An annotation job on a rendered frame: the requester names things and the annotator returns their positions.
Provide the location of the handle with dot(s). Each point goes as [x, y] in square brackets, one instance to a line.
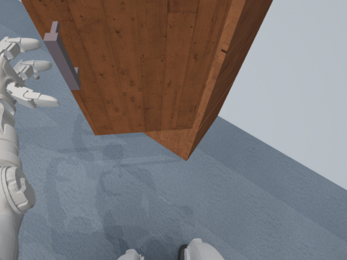
[60, 56]

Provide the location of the robot left upper arm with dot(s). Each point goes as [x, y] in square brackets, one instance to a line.
[16, 197]

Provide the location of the right robot shin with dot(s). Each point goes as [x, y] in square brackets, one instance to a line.
[197, 240]

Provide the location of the robot left hand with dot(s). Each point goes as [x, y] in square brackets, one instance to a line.
[22, 71]

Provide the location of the left robot shin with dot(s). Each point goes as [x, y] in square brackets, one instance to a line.
[130, 251]

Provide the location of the left robot forearm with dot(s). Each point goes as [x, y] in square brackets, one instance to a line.
[9, 149]

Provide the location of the cupboard door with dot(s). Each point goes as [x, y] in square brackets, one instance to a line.
[143, 64]

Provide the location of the robot shin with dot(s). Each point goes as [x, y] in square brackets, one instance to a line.
[130, 251]
[197, 240]

